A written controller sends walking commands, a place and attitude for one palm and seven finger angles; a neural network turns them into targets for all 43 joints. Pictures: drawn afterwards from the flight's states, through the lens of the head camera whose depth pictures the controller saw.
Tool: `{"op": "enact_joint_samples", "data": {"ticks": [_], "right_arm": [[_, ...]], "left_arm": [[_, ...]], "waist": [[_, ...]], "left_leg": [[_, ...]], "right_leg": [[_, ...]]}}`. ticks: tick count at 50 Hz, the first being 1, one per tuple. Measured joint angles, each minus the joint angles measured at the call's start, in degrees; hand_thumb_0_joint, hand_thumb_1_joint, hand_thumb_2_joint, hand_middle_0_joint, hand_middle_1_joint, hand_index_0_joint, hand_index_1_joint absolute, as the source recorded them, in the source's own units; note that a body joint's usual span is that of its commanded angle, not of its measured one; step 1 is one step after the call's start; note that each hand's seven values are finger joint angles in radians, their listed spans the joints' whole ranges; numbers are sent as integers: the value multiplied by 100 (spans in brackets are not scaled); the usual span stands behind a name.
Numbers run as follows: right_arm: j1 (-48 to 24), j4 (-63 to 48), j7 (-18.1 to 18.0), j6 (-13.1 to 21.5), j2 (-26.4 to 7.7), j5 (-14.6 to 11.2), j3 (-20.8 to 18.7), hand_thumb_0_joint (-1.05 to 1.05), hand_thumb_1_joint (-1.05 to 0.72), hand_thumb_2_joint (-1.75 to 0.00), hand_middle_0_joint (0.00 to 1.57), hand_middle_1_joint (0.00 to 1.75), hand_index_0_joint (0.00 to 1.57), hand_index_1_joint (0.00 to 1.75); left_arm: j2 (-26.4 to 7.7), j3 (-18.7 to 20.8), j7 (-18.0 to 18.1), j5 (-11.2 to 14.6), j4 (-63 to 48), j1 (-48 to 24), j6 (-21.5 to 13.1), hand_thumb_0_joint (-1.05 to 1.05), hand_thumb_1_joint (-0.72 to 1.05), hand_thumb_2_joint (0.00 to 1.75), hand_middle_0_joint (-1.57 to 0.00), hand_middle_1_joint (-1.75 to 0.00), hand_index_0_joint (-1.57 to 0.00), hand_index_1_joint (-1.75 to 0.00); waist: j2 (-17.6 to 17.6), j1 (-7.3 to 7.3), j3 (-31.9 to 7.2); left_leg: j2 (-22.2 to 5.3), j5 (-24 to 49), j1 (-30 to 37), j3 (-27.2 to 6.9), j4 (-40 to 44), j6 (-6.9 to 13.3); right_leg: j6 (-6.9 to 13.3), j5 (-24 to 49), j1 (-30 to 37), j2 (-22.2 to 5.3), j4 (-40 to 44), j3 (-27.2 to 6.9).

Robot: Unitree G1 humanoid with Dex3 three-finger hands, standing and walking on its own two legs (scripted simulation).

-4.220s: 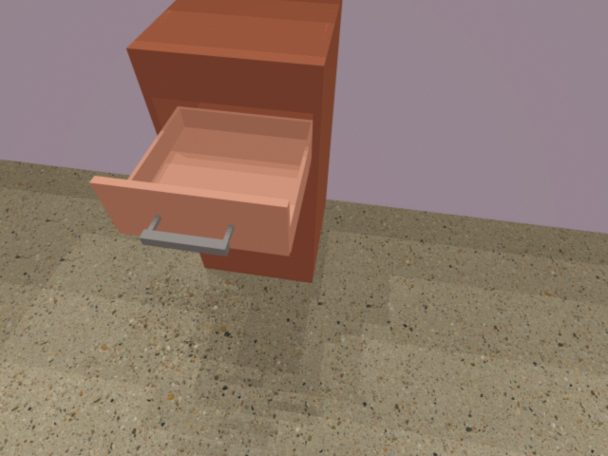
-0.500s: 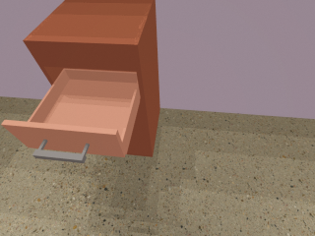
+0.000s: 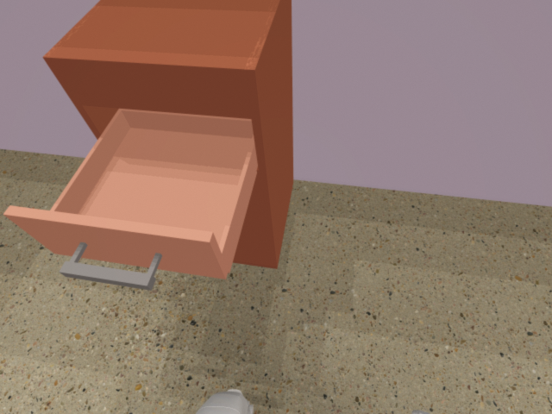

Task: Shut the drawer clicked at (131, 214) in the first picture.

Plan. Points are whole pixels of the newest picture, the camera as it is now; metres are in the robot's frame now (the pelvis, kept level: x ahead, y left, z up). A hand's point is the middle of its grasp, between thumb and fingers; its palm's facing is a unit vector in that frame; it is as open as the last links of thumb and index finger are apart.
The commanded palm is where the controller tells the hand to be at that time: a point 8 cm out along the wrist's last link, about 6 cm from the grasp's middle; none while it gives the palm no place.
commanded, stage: come to a stop and stand still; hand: left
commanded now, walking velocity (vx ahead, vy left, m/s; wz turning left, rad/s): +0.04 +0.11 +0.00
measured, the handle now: (113, 264) +0.35 +0.34 -0.09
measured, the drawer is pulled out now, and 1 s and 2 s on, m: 0.30 0.30 0.30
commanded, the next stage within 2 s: look again from close up in 1.16 s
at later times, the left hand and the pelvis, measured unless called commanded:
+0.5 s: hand out of the picture +0.04 +0.23 -0.16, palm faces +0.03 -0.96 -0.27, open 7.3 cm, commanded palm none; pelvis -0.02 +0.03 +0.00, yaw +0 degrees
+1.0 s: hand out of the picture -0.08 +0.21 -0.16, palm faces +0.01 -0.98 -0.20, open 7.4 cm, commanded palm none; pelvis -0.07 +0.04 +0.01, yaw -1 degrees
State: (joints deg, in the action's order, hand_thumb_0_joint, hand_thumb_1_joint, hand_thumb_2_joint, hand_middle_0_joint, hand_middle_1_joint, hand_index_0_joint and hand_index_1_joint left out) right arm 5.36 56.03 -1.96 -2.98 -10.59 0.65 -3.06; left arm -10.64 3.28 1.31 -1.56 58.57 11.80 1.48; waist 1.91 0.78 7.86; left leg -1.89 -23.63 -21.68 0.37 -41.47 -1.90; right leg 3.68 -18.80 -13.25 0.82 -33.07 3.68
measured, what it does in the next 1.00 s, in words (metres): steps on the spot: left foot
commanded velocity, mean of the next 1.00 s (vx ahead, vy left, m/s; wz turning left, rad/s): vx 0.00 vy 0.02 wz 0.00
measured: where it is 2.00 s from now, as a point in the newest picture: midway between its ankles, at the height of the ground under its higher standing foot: outside the picture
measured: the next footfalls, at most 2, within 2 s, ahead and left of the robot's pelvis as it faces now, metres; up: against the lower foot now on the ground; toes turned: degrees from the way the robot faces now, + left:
left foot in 0.26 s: +0.00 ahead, +0.14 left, +0.00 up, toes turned +1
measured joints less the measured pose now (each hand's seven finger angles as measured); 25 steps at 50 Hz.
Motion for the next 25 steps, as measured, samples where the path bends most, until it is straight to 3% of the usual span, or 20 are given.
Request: {"op": "enact_joint_samples", "data": {"ticks": [4, 10, 13, 17, 25], "right_arm": [[18, 119, 40, -77, -92, -12, -42, 0, -90, -90, 21, 30, 20, 30], [178, 273, 50, -17, -108, -36, 10, 0, -90, -90, 20, 30, 20, 30], [316, 346, 34, 83, -102, -21, 54, 0, -90, -90, 20, 30, 20, 30], [591, 135, 44, 151, -77, 74, 108, 0, -90, -90, 20, 30, 20, 30], [964, -198, 5, 270, -167, 81, 159, 0, -90, -90, 20, 30, 20, 30]], "left_arm": [[72, -21, 48, 14, 10, 50, -46, 0, 91, 90, -20, -30, -20, -30], [162, -69, 69, 38, 62, 52, -169, 0, 91, 90, -20, -30, -20, -30], [186, -69, 84, 92, 147, 28, -156, 0, 91, 90, -21, -30, -20, -30], [62, -128, 59, 89, 34, 74, -201, 0, 91, 90, -21, -30, -20, -30], [-93, -229, 72, 88, -148, 278, -116, 0, 91, 90, -21, -30, -20, -30]], "waist": [[-36, 9, -103], [-163, 22, -177], [-157, -19, -220], [-263, -21, -289], [-50, -137, -764]], "left_leg": [[172, -244, -4, -93, -929, 27], [171, -34, 788, -34, 433, -4], [74, 987, 1259, -48, 1502, 56], [102, 647, 1178, -43, 1366, 71], [242, 524, 1162, 147, 1093, 275]], "right_leg": [[79, 113, 199, -1, 405, -6], [74, 295, 325, 29, 710, 23], [35, 212, 272, 92, 553, 127], [-8, 170, 176, 43, 406, 150], [-201, 127, 114, -103, 140, -40]]}}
